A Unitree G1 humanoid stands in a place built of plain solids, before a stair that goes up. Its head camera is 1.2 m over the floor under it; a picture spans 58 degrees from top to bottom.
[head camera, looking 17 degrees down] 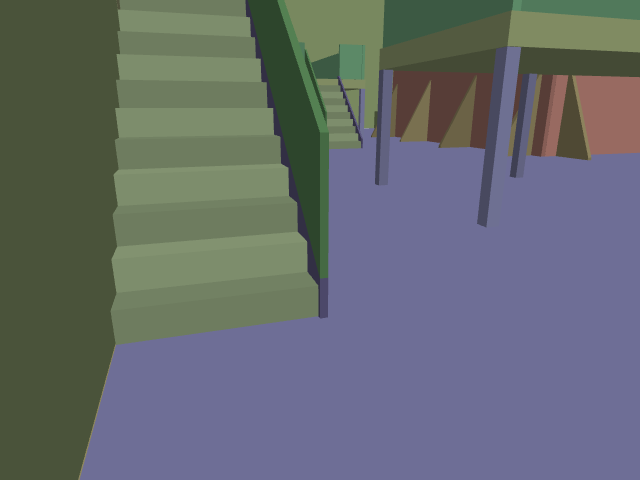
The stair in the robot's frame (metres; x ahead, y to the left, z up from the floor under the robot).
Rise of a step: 0.20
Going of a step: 0.24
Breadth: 1.12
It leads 17 degrees to the left of straight ahead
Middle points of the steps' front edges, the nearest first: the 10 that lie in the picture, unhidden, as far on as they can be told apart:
2.19 0.54 0.20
2.42 0.61 0.40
2.65 0.68 0.60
2.87 0.76 0.80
3.10 0.83 1.00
3.33 0.90 1.20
3.56 0.97 1.40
3.79 1.04 1.60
4.02 1.11 1.80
4.24 1.18 2.00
